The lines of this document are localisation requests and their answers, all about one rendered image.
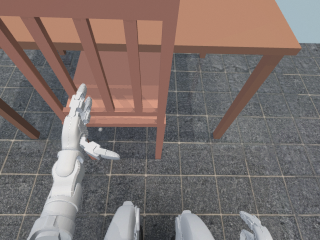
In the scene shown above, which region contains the robot left forearm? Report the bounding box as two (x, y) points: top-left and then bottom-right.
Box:
(27, 149), (85, 240)

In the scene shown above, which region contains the left robot shin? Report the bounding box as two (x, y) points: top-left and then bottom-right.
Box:
(123, 201), (139, 240)

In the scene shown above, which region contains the chair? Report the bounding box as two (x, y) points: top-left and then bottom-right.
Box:
(0, 0), (180, 160)

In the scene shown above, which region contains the robot left hand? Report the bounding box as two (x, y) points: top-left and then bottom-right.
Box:
(61, 83), (120, 160)

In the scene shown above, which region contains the table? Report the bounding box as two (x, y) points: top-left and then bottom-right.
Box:
(0, 0), (302, 139)

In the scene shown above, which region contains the robot left thigh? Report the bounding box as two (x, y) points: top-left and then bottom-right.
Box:
(104, 205), (140, 240)

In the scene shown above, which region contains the robot right hand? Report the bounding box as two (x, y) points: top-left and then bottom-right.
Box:
(239, 211), (273, 240)

